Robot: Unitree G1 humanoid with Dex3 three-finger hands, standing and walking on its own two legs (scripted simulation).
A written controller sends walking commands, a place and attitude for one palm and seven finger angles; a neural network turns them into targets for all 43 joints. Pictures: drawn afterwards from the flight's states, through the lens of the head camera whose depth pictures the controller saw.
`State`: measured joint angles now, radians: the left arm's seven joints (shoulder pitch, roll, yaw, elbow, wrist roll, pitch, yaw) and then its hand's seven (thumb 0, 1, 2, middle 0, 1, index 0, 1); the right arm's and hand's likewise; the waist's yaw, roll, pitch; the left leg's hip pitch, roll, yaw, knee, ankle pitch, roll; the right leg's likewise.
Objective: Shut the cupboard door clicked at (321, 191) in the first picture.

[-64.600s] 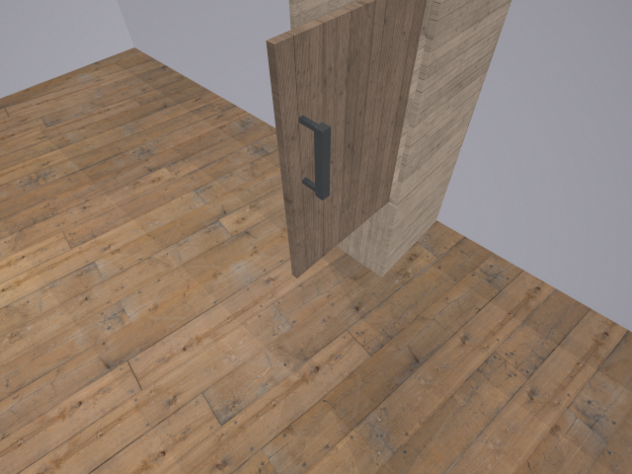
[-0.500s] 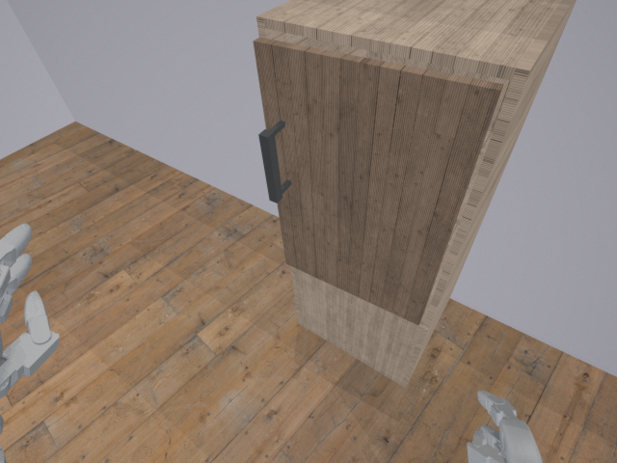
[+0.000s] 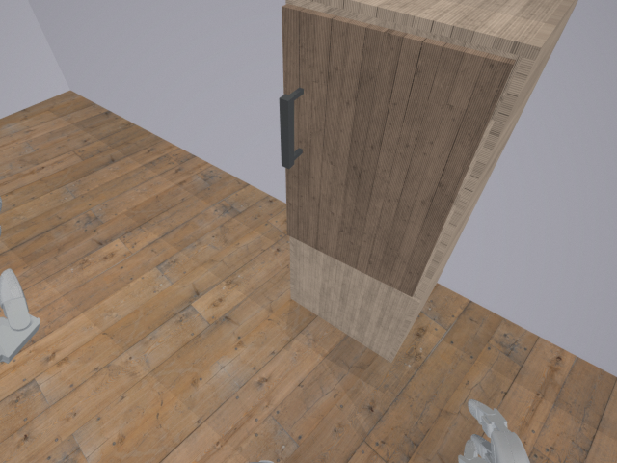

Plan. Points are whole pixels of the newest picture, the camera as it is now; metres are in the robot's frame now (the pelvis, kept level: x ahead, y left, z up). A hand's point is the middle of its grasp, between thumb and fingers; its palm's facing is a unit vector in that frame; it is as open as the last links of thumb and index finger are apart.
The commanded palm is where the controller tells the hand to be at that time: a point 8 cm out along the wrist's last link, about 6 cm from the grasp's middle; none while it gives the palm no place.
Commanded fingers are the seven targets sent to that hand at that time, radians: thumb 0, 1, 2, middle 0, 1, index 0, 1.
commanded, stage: step back with the hand held close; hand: left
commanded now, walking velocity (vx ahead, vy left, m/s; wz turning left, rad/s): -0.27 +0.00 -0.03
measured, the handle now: (292, 129) +0.72 +0.09 +0.05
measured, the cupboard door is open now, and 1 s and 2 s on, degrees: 3 3 3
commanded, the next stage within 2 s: stop stepping back and stand still in 0.72 s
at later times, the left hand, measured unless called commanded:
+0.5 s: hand out of the picture +0.12 +0.28 +0.18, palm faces +0.51 -0.75 -0.42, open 7.4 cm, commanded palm +0.06 +0.31 +0.19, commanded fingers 0.00 0.90 0.90 -0.20 -0.30 -0.20 -0.30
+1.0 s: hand out of the picture +0.02 +0.29 +0.20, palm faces +0.44 -0.84 -0.33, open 7.4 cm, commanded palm -0.03 +0.34 +0.19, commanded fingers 0.00 0.90 0.90 -0.20 -0.30 -0.20 -0.30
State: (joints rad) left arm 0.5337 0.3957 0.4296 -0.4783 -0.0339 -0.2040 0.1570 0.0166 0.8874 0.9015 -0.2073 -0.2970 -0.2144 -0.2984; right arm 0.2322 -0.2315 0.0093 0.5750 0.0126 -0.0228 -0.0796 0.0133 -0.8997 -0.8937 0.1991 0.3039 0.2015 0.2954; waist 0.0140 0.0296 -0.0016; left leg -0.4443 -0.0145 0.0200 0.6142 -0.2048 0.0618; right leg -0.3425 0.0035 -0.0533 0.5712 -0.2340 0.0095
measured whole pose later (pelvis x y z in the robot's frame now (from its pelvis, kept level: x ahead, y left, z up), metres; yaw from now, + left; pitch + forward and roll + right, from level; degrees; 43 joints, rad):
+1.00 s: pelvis -0.18 +0.04 -0.01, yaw -1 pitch +0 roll -4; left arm 0.45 0.43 0.40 -0.54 -0.06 -0.19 0.15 0.01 0.89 0.90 -0.21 -0.30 -0.21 -0.30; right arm 0.21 -0.18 0.03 0.64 0.00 -0.09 -0.06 0.01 -0.90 -0.89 0.20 0.30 0.21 0.30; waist 0.00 -0.01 -0.08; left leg -0.49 0.03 0.07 0.60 -0.14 0.01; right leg -0.16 0.02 0.01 0.57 -0.41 0.04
